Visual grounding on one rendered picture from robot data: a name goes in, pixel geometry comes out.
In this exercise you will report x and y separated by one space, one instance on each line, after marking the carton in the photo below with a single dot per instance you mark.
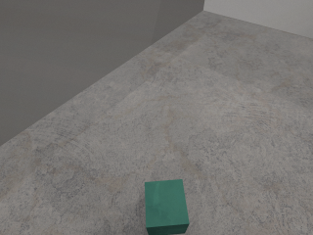
166 207

